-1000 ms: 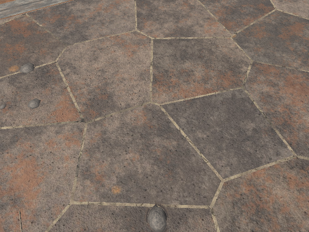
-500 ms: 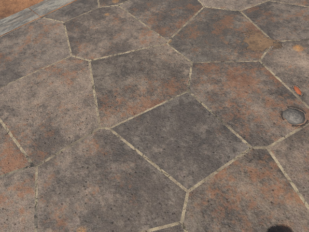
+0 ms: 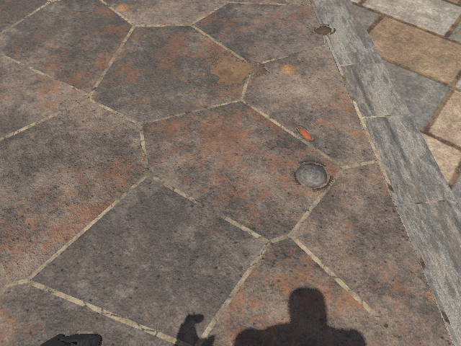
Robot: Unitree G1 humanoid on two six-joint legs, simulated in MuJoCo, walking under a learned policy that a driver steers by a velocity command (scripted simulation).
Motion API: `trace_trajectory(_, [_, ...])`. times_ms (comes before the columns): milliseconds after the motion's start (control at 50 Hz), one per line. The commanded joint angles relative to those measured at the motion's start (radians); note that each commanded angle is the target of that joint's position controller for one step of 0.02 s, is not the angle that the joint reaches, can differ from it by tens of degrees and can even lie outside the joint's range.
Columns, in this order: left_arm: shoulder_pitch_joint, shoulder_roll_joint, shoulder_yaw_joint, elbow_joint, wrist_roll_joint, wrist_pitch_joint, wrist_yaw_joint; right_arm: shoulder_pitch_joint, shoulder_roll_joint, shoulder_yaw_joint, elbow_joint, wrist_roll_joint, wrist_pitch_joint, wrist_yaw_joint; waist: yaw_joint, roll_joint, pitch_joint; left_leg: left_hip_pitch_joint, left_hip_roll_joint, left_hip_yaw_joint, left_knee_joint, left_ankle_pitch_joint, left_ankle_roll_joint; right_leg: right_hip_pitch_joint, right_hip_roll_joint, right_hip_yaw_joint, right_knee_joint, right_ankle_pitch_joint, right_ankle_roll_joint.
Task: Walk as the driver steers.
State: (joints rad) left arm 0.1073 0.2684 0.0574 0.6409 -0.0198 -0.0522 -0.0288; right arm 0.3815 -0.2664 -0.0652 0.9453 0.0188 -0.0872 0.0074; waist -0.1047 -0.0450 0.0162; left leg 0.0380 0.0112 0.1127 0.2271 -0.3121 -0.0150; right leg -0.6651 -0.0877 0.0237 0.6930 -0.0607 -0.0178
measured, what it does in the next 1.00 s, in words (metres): walks ahead, turning left: right foot, then left foot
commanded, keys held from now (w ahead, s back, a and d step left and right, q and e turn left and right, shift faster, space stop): w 0.38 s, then w+q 0.62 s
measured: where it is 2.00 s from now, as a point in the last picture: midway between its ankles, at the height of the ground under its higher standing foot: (142, 175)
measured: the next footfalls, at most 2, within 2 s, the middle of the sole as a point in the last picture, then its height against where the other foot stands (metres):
right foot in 0.10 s outside the picture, level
left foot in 0.64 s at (179, 323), level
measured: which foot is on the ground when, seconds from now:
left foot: down 0.00-0.12, up 0.14-0.62, down 0.64-1.00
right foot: up 0.00-0.08, down 0.10-0.66, up 0.68-1.00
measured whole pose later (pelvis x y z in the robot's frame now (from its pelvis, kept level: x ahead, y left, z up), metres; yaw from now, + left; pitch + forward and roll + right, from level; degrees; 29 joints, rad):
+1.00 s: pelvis +0.56 +0.03 +0.01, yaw +16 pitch +3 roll +0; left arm 0.06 0.28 0.05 0.68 0.00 -0.10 0.00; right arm 0.34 -0.28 -0.06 0.76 0.02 -0.05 -0.01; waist -0.07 -0.03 0.03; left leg -0.14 -0.11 -0.14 0.35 -0.24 0.08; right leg -0.65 -0.06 0.11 0.61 0.03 0.06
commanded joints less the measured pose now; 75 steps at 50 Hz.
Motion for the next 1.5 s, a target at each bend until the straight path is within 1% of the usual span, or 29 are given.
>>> trace_trajectory(20, [-0.125,0.051,0.005,-0.115,-0.005,-0.019,-0.015,-0.019,-0.202,-0.038,-0.048,0.016,0.001,-0.002,0.033,0.142,0.068,-0.031,0.267,-0.122,-0.054,0.430,0.173,0.054,0.035,-0.052,-0.096,-0.031,-0.032])
trace_trajectory(80, [0.116,0.138,0.053,-0.050,0.003,-0.016,-0.009,-0.028,-0.213,-0.035,-0.041,0.018,0.018,-0.009,0.194,0.151,-0.090,-0.038,0.228,-0.040,0.263,0.872,0.124,0.445,0.123,-0.113,-0.188,-0.030,-0.107])
trace_trajectory(100, [0.285,0.192,0.078,-0.007,0.006,-0.009,0.005,-0.030,-0.182,-0.020,-0.056,0.002,0.014,-0.013,0.268,0.114,-0.201,-0.227,0.189,-0.018,0.508,0.709,0.085,0.741,0.040,-0.016,-0.145,-0.008,-0.146])
trace_trajectory(120, [0.367,0.315,0.097,0.010,0.020,-0.006,0.013,0.074,-0.049,0.025,-0.099,-0.022,-0.005,-0.001,0.213,-0.168,-0.369,-0.630,0.032,-0.024,0.936,0.060,0.021,1.116,-0.263,0.488,-0.195,-0.153,-0.310])
trace_trajectory(140, [0.390,0.241,0.076,0.010,0.013,-0.008,0.011,0.039,-0.107,0.013,-0.077,-0.003,-0.032,0.006,0.240,-0.161,-0.476,-0.723,-0.007,-0.195,1.090,-0.257,0.026,1.116,-0.324,0.746,-0.360,-0.204,-0.346])
trace_trajectory(160, [0.313,0.197,0.055,0.012,0.017,-0.014,0.006,-0.054,-0.171,-0.008,-0.118,0.031,-0.041,0.009,0.226,-0.118,-0.293,-0.820,0.049,-0.196,1.134,-0.203,0.039,0.992,-0.282,0.580,-0.370,-0.169,-0.290])
trace_trajectory(200, [0.183,0.132,0.034,0.007,0.016,-0.020,0.001,-0.128,-0.148,-0.005,-0.131,0.010,-0.037,0.002,0.158,-0.024,-0.110,-0.773,0.123,-0.162,1.018,-0.057,0.042,0.697,-0.188,0.332,-0.409,-0.020,-0.240])
trace_trajectory(300, [0.125,0.124,0.036,0.034,0.019,-0.054,0.002,-0.105,-0.089,-0.001,-0.127,-0.009,0.018,-0.003,0.070,-0.028,-0.028,-0.667,0.157,-0.165,0.854,0.102,0.010,0.469,-0.135,0.166,-0.555,0.059,-0.246])
trace_trajectory(420, [0.185,0.158,0.044,0.087,0.018,-0.049,0.025,-0.301,-0.063,0.015,-0.181,-0.009,0.006,0.016,0.130,-0.010,0.038,-0.684,0.116,-0.131,0.480,0.421,0.001,0.501,-0.100,0.022,-0.587,0.045,-0.196])
trace_trajectory(520, [0.251,0.177,0.055,0.145,0.009,-0.039,0.031,-0.412,-0.079,0.018,-0.240,0.004,0.006,0.043,0.173,0.003,0.072,-0.728,0.083,-0.140,0.362,0.376,0.049,0.674,-0.171,-0.030,-0.548,0.043,-0.166])
trace_trajectory(600, [0.218,0.205,0.065,0.149,0.008,-0.012,0.046,-0.334,-0.122,-0.004,-0.255,-0.002,0.007,0.056,0.115,-0.037,-0.005,-0.584,0.003,-0.062,0.341,0.202,0.113,0.775,-0.181,-0.093,-0.349,0.483,-0.112])
trace_trajectory(640, [0.219,0.181,0.050,0.125,0.023,0.002,0.064,-0.042,-0.226,-0.060,-0.189,0.000,0.014,0.042,-0.015,0.025,-0.187,-0.131,-0.012,-0.123,0.330,0.249,0.179,0.579,-0.096,-0.172,0.092,0.525,-0.041])
trace_trajectory(660, [0.322,0.072,0.011,0.075,0.042,-0.021,0.052,0.035,-0.344,-0.088,-0.188,-0.001,0.017,0.033,0.039,0.276,-0.309,0.257,0.244,-0.643,0.275,0.116,0.368,0.137,0.072,-0.151,0.498,-0.062,0.041])
trace_trajectory(680, [0.282,0.089,0.004,0.083,0.027,-0.057,0.039,0.052,-0.281,-0.066,-0.196,0.007,0.014,0.038,0.012,0.259,-0.415,0.375,0.318,-0.963,0.091,-0.014,0.421,-0.042,0.153,0.044,0.647,-0.505,0.042])
trace_trajectory(700, [0.196,0.153,0.020,0.060,-0.011,-0.081,0.024,0.019,-0.228,-0.051,-0.200,0.001,0.011,0.036,-0.006,0.198,-0.293,0.303,0.298,-0.830,0.073,-0.030,0.364,-0.139,0.089,0.093,0.688,-0.451,0.018])
trace_trajectory(720, [0.135,0.151,0.015,0.043,-0.014,-0.093,0.024,-0.035,-0.203,-0.045,-0.215,0.000,0.010,0.033,0.012,0.119,-0.195,0.162,0.258,-0.700,0.074,0.033,0.329,-0.136,0.044,0.077,0.632,-0.369,0.002])
trace_trajectory(760, [0.107,0.156,0.027,0.037,0.024,-0.087,0.038,-0.134,-0.147,-0.025,-0.245,-0.014,0.012,0.026,0.085,0.070,-0.087,-0.102,0.189,-0.534,0.040,0.220,0.294,-0.019,-0.019,0.067,0.471,-0.269,0.006])
trace_trajectory(860, [0.078,0.106,0.019,0.010,0.037,-0.047,0.046,-0.123,-0.179,-0.038,-0.261,-0.008,0.009,-0.001,0.111,0.098,-0.043,-0.268,0.131,-0.410,-0.018,0.390,0.302,0.036,-0.009,0.037,0.253,-0.126,0.070])
trace_trajectory(940, [-0.072,0.071,0.005,-0.025,0.029,-0.057,0.035,-0.066,-0.185,-0.042,-0.248,0.003,0.022,-0.018,0.052,0.124,-0.020,-0.295,0.073,-0.361,0.004,0.301,0.240,0.105,0.048,0.030,-0.046,0.119,0.085])
trace_trajectory(1020, [-0.157,0.097,0.011,-0.051,0.013,-0.074,0.014,-0.005,-0.183,-0.043,-0.233,0.010,0.038,-0.026,0.024,0.136,-0.012,-0.225,0.105,-0.451,0.071,0.232,0.226,0.153,0.086,0.049,-0.179,0.130,0.073])
trace_trajectory(1080, [-0.114,0.131,0.028,-0.046,0.009,-0.087,0.006,-0.016,-0.183,-0.047,-0.240,0.006,0.049,-0.030,0.061,0.171,-0.020,-0.158,0.132,-0.536,0.161,0.252,0.203,0.220,0.092,0.058,-0.227,0.011,0.035])
trace_trajectory(1120, [0.060,0.176,0.053,-0.009,0.022,-0.097,0.016,-0.044,-0.131,-0.030,-0.261,0.000,0.049,-0.025,0.155,0.157,-0.127,-0.212,0.060,-0.494,0.354,0.315,0.153,0.505,0.043,0.069,-0.265,0.011,-0.031])
trace_trajectory(1140, [0.217,0.234,0.067,0.002,0.034,-0.095,0.026,-0.034,-0.074,-0.009,-0.285,-0.020,0.046,-0.023,0.212,0.032,-0.275,-0.351,-0.013,-0.396,0.639,0.133,0.113,0.773,-0.137,0.246,-0.243,-0.038,-0.092])
trace_trajectory(1160, [0.275,0.291,0.082,0.042,0.039,-0.079,0.017,0.108,-0.038,0.004,-0.315,0.015,0.036,-0.022,0.137,-0.331,-0.362,-0.704,-0.121,-0.292,0.930,-0.298,0.059,1.033,-0.331,0.713,-0.341,-0.270,-0.243])
trace_trajectory(1180, [0.243,0.187,0.059,0.021,0.018,-0.074,0.014,0.087,-0.148,-0.014,-0.283,0.024,0.038,-0.025,0.162,-0.192,-0.269,-0.815,-0.034,-0.315,1.048,-0.257,0.044,0.977,-0.326,0.731,-0.379,-0.450,-0.217])
trace_trajectory(1220, [0.164,0.125,0.037,0.013,0.026,-0.061,0.020,-0.075,-0.178,-0.029,-0.308,0.006,0.047,-0.024,0.173,-0.017,-0.084,-0.805,0.028,-0.260,1.054,-0.087,0.027,0.744,-0.240,0.442,-0.406,-0.270,-0.158])
trace_trajectory(1320, [0.121,0.111,0.034,0.055,0.024,-0.069,0.023,-0.117,-0.097,-0.023,-0.346,0.010,0.067,-0.005,0.121,-0.059,-0.002,-0.746,0.100,-0.219,0.922,0.018,0.011,0.558,-0.169,0.160,-0.511,-0.015,-0.168])
trace_trajectory(1420, [0.152,0.154,0.039,0.112,0.006,-0.060,0.015,-0.236,-0.047,0.006,-0.373,-0.012,0.039,0.009,0.132,-0.013,0.016,-0.710,0.094,-0.166,0.597,0.203,0.009,0.554,-0.130,0.060,-0.541,0.131,-0.194])
trace_trajectory(1500, [0.237,0.200,0.047,0.152,-0.012,-0.038,0.015,-0.376,-0.053,0.011,-0.404,-0.002,0.011,0.030,0.181,-0.018,0.035,-0.608,0.044,-0.115,0.388,0.279,0.007,0.573,-0.133,0.059,-0.508,0.146,-0.177])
